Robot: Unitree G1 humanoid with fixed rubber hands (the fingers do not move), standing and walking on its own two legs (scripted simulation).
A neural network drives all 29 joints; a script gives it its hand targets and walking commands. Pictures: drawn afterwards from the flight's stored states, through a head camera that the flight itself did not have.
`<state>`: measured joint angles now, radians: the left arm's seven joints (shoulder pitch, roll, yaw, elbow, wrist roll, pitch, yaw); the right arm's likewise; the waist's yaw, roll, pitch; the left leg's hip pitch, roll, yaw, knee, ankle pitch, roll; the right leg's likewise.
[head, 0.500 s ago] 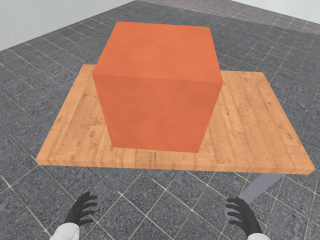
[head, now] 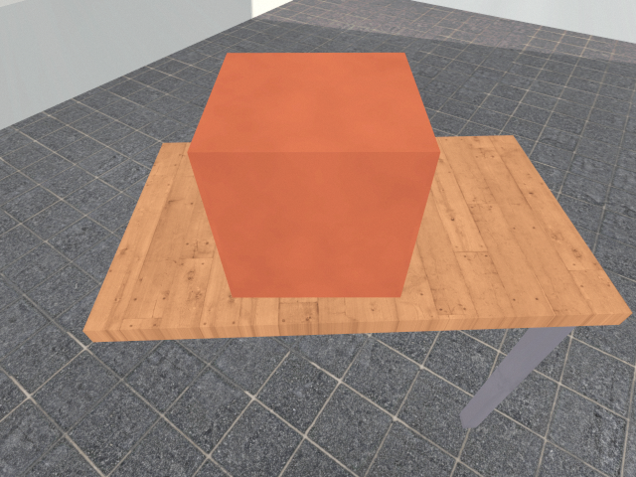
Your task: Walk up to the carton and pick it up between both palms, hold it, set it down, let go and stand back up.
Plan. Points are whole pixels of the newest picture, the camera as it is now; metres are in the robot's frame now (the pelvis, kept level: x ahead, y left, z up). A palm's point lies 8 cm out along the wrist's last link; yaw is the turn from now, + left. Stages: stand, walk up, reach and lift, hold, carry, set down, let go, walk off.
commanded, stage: stand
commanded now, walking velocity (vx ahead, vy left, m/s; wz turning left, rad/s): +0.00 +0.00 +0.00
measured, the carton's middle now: (316, 178) +0.52 +0.02 +0.08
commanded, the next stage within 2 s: none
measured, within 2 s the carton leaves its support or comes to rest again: neither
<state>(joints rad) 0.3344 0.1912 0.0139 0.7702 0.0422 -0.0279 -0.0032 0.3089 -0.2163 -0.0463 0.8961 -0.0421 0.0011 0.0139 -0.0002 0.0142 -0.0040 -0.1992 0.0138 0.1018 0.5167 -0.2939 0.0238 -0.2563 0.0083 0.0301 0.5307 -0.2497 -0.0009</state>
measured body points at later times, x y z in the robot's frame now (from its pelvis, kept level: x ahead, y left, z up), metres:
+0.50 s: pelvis -0.01 +0.02 +0.00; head -0.03 +0.01 +0.45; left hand -0.01 +0.24 -0.15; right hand -0.03 -0.21 -0.16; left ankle -0.01 +0.10 -0.74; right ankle +0.02 -0.12 -0.73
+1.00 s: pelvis +0.01 +0.03 +0.00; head +0.01 +0.02 +0.45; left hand +0.00 +0.23 -0.16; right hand -0.03 -0.19 -0.16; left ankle -0.01 +0.10 -0.73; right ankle +0.02 -0.12 -0.73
